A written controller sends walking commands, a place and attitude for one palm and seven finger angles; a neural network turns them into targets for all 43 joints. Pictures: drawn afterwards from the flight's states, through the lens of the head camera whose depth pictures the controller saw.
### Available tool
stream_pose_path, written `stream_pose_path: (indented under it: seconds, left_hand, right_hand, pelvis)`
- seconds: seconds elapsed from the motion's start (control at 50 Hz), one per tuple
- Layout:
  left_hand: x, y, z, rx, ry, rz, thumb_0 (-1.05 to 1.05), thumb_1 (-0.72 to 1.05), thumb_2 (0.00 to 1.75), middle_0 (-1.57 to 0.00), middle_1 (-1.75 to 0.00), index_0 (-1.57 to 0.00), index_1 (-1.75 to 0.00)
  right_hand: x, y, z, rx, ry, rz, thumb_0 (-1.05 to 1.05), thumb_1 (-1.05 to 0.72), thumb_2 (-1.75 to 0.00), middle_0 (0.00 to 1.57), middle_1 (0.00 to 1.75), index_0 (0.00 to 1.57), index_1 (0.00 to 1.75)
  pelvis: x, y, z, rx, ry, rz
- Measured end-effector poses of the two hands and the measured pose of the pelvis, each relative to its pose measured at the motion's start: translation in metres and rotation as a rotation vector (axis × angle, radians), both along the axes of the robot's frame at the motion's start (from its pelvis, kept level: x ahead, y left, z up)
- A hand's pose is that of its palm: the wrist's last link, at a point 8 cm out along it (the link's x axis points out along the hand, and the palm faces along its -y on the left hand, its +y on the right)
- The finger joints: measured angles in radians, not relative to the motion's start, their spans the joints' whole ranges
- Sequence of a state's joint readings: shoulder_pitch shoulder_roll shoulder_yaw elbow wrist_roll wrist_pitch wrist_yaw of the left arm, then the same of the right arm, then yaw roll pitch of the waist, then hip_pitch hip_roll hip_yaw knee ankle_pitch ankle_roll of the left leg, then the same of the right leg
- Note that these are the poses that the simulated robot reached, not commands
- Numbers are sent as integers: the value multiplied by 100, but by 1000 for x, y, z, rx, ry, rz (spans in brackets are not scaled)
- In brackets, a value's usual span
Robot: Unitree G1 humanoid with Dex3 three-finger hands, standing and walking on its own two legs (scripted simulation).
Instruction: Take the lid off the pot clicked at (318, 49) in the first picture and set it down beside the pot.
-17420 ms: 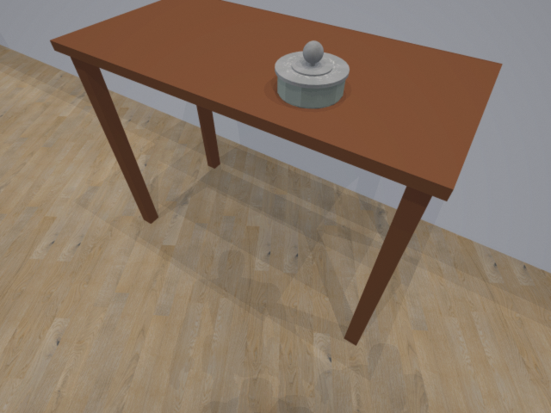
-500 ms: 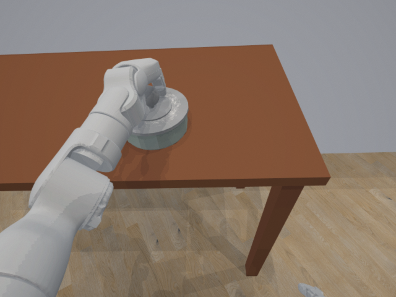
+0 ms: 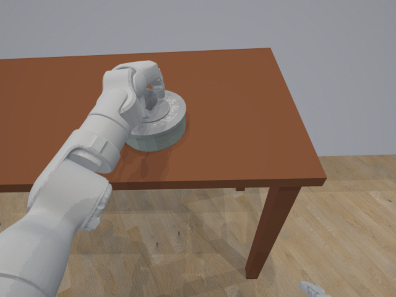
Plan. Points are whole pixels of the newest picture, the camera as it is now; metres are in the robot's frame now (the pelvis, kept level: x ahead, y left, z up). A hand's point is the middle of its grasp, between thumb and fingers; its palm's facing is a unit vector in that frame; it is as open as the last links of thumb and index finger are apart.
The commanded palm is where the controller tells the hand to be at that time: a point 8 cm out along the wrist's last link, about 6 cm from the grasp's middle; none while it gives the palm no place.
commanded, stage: close the fingers and squeeze the knob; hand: left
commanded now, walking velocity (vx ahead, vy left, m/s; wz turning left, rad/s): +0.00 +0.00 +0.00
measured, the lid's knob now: (147, 98) +0.50 +0.11 +0.17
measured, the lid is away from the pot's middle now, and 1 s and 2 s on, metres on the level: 0.00 0.00 0.02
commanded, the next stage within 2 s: lift the lid straight up in 1.42 s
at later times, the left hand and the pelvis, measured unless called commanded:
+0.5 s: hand (142, 100) +0.46 +0.11 +0.18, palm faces -0.34 -0.08 -0.94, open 8.0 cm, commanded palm +0.45 +0.12 +0.24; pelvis +0.00 +0.00 +0.00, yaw +0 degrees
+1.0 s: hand (141, 100) +0.46 +0.11 +0.18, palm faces -0.33 -0.09 -0.94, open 7.4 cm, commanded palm +0.45 +0.13 +0.24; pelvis +0.00 +0.00 +0.00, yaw +0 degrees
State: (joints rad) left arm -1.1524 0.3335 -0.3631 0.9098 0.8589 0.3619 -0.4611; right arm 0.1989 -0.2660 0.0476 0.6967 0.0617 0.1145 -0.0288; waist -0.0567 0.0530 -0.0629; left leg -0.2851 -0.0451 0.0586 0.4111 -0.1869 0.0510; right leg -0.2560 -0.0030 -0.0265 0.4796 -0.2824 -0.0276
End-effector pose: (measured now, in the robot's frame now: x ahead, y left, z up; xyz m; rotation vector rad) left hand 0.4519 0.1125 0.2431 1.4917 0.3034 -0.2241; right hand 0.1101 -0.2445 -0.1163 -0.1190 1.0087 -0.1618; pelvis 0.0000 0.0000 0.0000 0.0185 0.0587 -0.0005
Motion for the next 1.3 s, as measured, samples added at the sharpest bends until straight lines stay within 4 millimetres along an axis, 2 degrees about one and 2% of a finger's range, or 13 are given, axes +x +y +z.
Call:
stream_pose_path:
  seconds: [0.18, 0.5, 0.9, 1.3]
  left_hand:
    - [0, 1, 0, -3, 7, 8, 0, -6, 113, -61, -70, -60, -69]
    - [8, 3, -1, -10, 5, 1, 0, 14, 101, -65, -92, -64, -91]
    - [10, 5, -2, -22, 7, 4, 0, 27, 75, -71, -97, -66, -94]
    - [7, 7, -3, -36, -8, -7, -1, 29, 75, -70, -97, -65, -93]
  right_hand:
    - [7, 0, 2, -9, -10, 11, 1, -90, -90, 20, 30, 20, 30]
    - [-15, -5, -4, -13, 48, -24, 1, -90, -90, 20, 30, 20, 30]
    - [-1, -1, 2, -16, 13, -18, 1, -90, -90, 20, 30, 20, 30]
    - [-4, -2, 3, -19, 12, -27, 1, -90, -90, 20, 30, 20, 30]
  pelvis:
    - [-1, -2, 0, 0, 0, 4]
    - [4, 0, 0, -2, 10, -5]
    - [4, 2, 0, -3, 12, -8]
    - [4, 3, 0, -4, 7, -14]
